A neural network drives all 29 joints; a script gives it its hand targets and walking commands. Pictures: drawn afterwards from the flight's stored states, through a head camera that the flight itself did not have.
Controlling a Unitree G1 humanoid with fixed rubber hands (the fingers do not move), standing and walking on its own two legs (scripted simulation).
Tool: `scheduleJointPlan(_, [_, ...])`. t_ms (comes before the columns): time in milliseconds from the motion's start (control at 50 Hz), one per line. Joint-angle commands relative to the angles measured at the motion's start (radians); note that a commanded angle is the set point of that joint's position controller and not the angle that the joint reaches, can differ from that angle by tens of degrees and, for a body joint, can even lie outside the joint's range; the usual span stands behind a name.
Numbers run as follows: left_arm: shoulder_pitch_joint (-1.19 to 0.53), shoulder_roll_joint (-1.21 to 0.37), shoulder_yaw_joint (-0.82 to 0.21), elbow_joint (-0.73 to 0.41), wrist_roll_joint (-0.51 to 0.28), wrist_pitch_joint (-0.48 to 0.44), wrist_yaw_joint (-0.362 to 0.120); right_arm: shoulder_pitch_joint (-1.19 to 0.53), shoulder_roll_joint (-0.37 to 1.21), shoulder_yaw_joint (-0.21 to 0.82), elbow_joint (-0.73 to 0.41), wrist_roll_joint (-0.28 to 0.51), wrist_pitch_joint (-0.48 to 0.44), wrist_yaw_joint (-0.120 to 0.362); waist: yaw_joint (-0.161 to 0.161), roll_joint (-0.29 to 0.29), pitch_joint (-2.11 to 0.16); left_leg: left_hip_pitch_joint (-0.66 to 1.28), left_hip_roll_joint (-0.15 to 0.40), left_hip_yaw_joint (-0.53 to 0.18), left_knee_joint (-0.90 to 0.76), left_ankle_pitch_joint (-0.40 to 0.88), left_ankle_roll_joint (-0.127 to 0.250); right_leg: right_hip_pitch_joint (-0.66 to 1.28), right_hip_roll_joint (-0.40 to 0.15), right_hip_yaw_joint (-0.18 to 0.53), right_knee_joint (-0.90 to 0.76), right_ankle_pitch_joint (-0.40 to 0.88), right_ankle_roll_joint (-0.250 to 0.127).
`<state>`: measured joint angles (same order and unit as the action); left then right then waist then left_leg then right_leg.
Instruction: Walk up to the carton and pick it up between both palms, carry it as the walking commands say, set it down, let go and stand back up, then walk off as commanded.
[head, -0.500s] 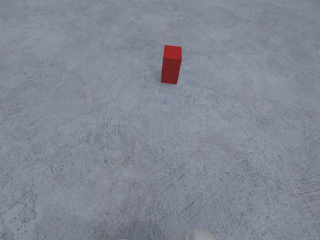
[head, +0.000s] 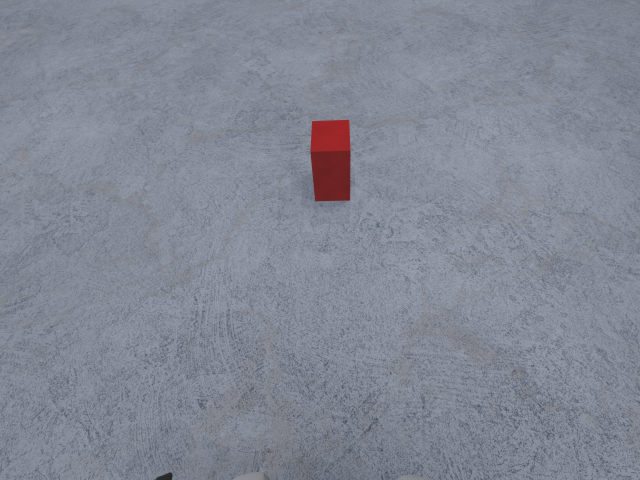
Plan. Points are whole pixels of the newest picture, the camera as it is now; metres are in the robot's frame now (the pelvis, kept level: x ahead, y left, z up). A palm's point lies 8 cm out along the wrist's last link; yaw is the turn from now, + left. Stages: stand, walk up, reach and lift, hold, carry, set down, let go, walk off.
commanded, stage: walk up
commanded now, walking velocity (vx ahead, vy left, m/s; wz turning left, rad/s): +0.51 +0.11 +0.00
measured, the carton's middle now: (331, 161) +1.33 -0.06 -0.63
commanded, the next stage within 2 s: none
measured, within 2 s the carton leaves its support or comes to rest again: neither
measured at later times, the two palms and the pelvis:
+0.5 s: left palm (126, 442) +0.20 +0.31 -0.15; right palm (443, 325) +0.34 -0.18 -0.11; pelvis +0.25 +0.06 +0.00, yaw -2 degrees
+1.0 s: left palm (216, 219) +0.60 +0.21 -0.12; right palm (471, 285) +0.42 -0.26 -0.15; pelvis +0.48 -0.03 -0.01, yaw +0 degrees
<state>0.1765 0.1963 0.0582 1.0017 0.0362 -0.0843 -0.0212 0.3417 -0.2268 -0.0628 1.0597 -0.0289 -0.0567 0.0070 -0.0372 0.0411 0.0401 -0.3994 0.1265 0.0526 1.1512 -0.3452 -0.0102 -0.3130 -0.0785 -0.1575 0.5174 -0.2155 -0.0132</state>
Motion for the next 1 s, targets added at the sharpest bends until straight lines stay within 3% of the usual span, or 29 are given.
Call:
scheduleJointPlan(0, [0.109,0.097,0.017,-0.006,-0.010,-0.020,0.011,0.078,-0.006,-0.014,-0.031,-0.004,0.026,0.017,0.025,-0.200,-0.017,-0.179,0.049,-0.034,0.017,0.141,-0.002,0.181,-0.241,0.256,-0.306,0.184,-0.053])
scheduleJointPlan(40, [0.162,0.096,0.012,0.007,-0.012,-0.024,0.012,0.021,-0.006,-0.015,-0.068,-0.008,0.047,0.027,0.034,-0.208,0.000,-0.194,0.039,-0.013,-0.042,0.190,-0.012,0.172,-0.230,0.207,-0.318,0.211,-0.054])
scheduleJointPlan(160, [0.260,0.109,0.016,0.023,-0.011,-0.019,0.021,-0.237,-0.004,0.001,-0.161,0.004,0.054,0.053,0.084,-0.190,0.093,-0.235,0.011,0.027,-0.348,0.299,-0.053,0.201,-0.224,0.150,-0.402,0.109,-0.070])
scheduleJointPlan(220, [0.308,0.125,0.017,0.047,-0.009,-0.015,0.027,-0.339,-0.005,0.008,-0.185,0.006,0.047,0.059,0.097,-0.177,0.109,-0.204,-0.001,0.053,-0.474,0.306,-0.057,0.233,-0.237,0.129,-0.411,0.137,-0.080])
scheduleJointPlan(280, [0.306,0.132,0.013,0.074,-0.016,-0.002,0.027,-0.363,-0.019,0.008,-0.198,0.005,0.033,0.053,0.076,-0.276,0.088,-0.041,-0.013,0.080,-0.563,0.251,-0.028,0.208,-0.185,0.056,-0.399,0.053,-0.076])
scheduleJointPlan(320, [0.308,0.149,0.014,0.086,-0.027,0.004,0.027,-0.256,-0.049,-0.009,-0.156,-0.002,0.018,0.039,0.035,-0.189,0.044,0.105,-0.038,0.124,-0.604,0.192,-0.015,0.200,-0.180,0.059,-0.265,0.179,-0.077])
scheduleJointPlan(340, [0.317,0.143,0.010,0.093,-0.034,0.006,0.028,-0.142,-0.074,-0.021,-0.111,-0.009,0.004,0.030,0.003,-0.091,-0.027,0.245,-0.057,0.141,-0.637,0.168,0.001,0.191,-0.141,0.033,-0.090,0.261,-0.065])
scheduleJointPlan(360, [0.324,0.126,0.001,0.089,-0.031,0.004,0.029,0.003,-0.130,-0.041,-0.068,-0.023,-0.014,0.017,-0.046,0.005,-0.123,0.457,0.003,0.052,-0.623,0.133,0.034,0.061,-0.107,0.024,0.163,0.251,-0.041])
scheduleJointPlan(380, [0.357,0.049,-0.019,0.067,-0.038,0.001,0.026,0.109,-0.245,-0.072,-0.063,-0.027,-0.017,0.006,-0.070,0.291,-0.214,0.630,0.300,-0.408,-0.809,0.030,0.107,-0.207,0.018,0.028,0.469,-0.172,0.017])
scheduleJointPlan(400, [0.347,0.088,0.016,0.071,-0.032,0.015,0.020,0.186,-0.313,-0.093,-0.058,0.000,-0.002,-0.005,-0.050,0.193,-0.266,0.645,0.463,-0.682,-0.920,0.066,0.115,-0.316,0.036,0.149,0.694,-0.308,0.011])
scheduleJointPlan(420, [0.305,0.100,0.025,0.083,-0.023,0.020,0.015,0.120,-0.265,-0.069,-0.062,0.000,0.000,-0.010,-0.009,0.075,-0.214,0.538,0.427,-0.578,-0.906,0.143,0.110,-0.319,-0.010,0.210,0.780,-0.251,0.008])
scheduleJointPlan(440, [0.270,0.066,0.015,0.088,-0.020,0.022,0.011,0.029,-0.178,-0.048,-0.069,0.001,-0.005,-0.010,0.020,0.047,-0.128,0.413,0.349,-0.415,-0.895,0.218,0.105,-0.302,-0.040,0.212,0.766,-0.156,0.002])
scheduleJointPlan(460, [0.258,0.032,0.007,0.086,-0.012,0.028,0.006,-0.037,-0.106,-0.031,-0.076,0.003,-0.013,-0.009,0.038,0.074,-0.064,0.315,0.273,-0.282,-0.893,0.247,0.094,-0.275,-0.062,0.204,0.731,-0.081,0.010])
scheduleJointPlan(480, [0.255,0.024,0.006,0.082,-0.006,0.038,-0.001,-0.061,-0.072,-0.021,-0.075,0.006,-0.020,-0.009,0.047,0.123,-0.044,0.260,0.225,-0.193,-0.899,0.236,0.082,-0.240,-0.076,0.199,0.694,-0.038,0.019])
scheduleJointPlan(500, [0.240,0.022,0.010,0.074,0.000,0.051,-0.007,-0.048,-0.060,-0.016,-0.071,0.011,-0.026,-0.008,0.053,0.149,-0.028,0.230,0.205,-0.151,-0.908,0.264,0.076,-0.221,-0.069,0.179,0.675,-0.009,0.025])
scheduleJointPlan(580, [0.122,0.032,0.007,0.024,0.006,0.078,-0.022,0.044,-0.077,-0.012,-0.053,0.016,-0.041,-0.010,0.052,0.119,0.005,0.241,0.205,-0.083,-0.934,0.392,0.081,-0.269,-0.057,0.126,0.548,0.089,0.046])
scheduleJointPlan(700, [-0.098,0.035,-0.009,-0.063,-0.007,0.079,-0.053,0.134,-0.095,-0.028,-0.028,0.006,-0.037,-0.019,0.001,0.124,0.093,0.289,0.198,-0.030,-1.030,0.231,0.086,-0.278,-0.050,0.086,0.225,0.188,0.063])
scheduleJointPlan(800, [-0.170,0.047,-0.008,-0.105,-0.011,0.067,-0.058,0.160,-0.124,-0.039,-0.009,0.002,-0.029,-0.025,-0.013,0.135,0.107,0.338,0.223,0.004,-1.010,0.272,0.083,-0.204,-0.042,0.069,0.083,0.127,0.052])
scheduleJointPlan(820, [-0.167,0.054,-0.006,-0.108,-0.009,0.059,-0.054,0.156,-0.129,-0.039,-0.006,0.002,-0.029,-0.025,-0.009,0.147,0.102,0.329,0.215,0.022,-0.991,0.283,0.078,-0.165,-0.035,0.056,0.061,0.105,0.047])
scheduleJointPlan(840, [-0.135,0.054,-0.006,-0.098,-0.003,0.043,-0.043,0.150,-0.107,-0.029,0.005,0.001,-0.026,-0.020,-0.008,0.190,0.070,0.311,0.169,0.070,-0.939,0.241,0.076,-0.093,-0.018,0.028,0.035,0.073,0.034])
scheduleJointPlan(860, [-0.060,0.075,0.007,-0.076,0.002,0.031,-0.034,0.158,-0.100,-0.020,0.014,-0.001,-0.020,-0.014,0.020,0.134,0.013,0.266,0.130,0.101,-0.806,0.254,0.071,0.051,-0.005,-0.006,-0.009,0.090,0.017])
scheduleJointPlan(880, [0.064,0.112,0.027,-0.028,0.006,0.018,-0.020,0.165,-0.088,-0.010,0.013,-0.006,-0.017,-0.008,0.063,0.011,-0.067,0.193,0.086,0.121,-0.598,0.284,0.059,0.236,0.008,-0.021,-0.024,0.064,-0.012])
scheduleJointPlan(900, [0.233,0.197,0.060,0.019,0.020,0.002,-0.008,0.160,-0.066,0.003,-0.021,-0.014,-0.021,-0.004,0.134,-0.187,-0.167,0.020,0.042,0.105,-0.304,0.145,0.036,0.423,-0.113,0.152,-0.060,-0.049,-0.037])
scheduleJointPlan(920, [0.328,0.318,0.087,0.030,0.018,-0.003,0.003,0.177,0.010,0.032,-0.073,0.002,-0.029,0.000,0.158,-0.494,-0.273,-0.261,-0.081,0.076,0.012,-0.213,-0.005,0.578,-0.402,0.652,-0.256,-0.151,-0.134])
scheduleJointPlan(940, [0.318,0.291,0.062,0.033,0.002,0.006,0.005,0.108,-0.031,0.021,-0.068,-0.001,-0.028,-0.002,0.142,-0.308,-0.297,-0.300,-0.010,-0.040,0.125,-0.195,0.013,0.551,-0.430,0.721,-0.307,-0.263,-0.158])
scheduleJointPlan(960, [0.241,0.255,0.044,0.010,0.008,0.002,0.006,0.067,-0.052,0.008,-0.059,-0.002,-0.023,-0.006,0.112,-0.173,-0.191,-0.310,0.013,-0.077,0.140,-0.104,0.022,0.445,-0.417,0.673,-0.305,-0.180,-0.147])
scheduleJointPlan(980, [0.166,0.206,0.030,0.004,0.009,-0.002,0.009,0.052,-0.050,-0.004,-0.041,0.000,-0.017,-0.004,0.074,-0.092,-0.072,-0.286,0.042,-0.077,0.107,-0.011,0.013,0.331,-0.372,0.550,-0.297,-0.003,-0.121])
